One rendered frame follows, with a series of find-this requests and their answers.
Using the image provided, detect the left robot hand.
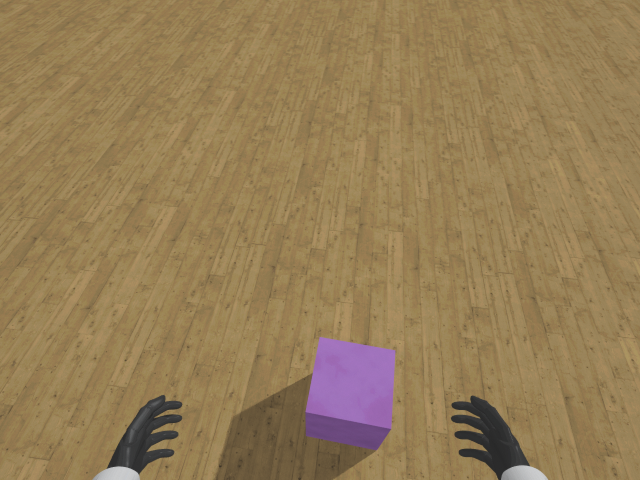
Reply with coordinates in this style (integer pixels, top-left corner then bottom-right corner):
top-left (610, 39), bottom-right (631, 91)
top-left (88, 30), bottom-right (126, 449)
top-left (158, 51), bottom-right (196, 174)
top-left (107, 395), bottom-right (182, 474)

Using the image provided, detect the right robot hand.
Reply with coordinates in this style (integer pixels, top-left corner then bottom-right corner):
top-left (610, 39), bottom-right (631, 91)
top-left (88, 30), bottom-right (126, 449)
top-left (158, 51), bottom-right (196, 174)
top-left (451, 396), bottom-right (530, 480)

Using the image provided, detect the carton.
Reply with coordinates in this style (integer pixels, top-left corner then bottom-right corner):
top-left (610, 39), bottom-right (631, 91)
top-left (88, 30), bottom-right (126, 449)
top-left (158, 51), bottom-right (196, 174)
top-left (305, 337), bottom-right (395, 450)

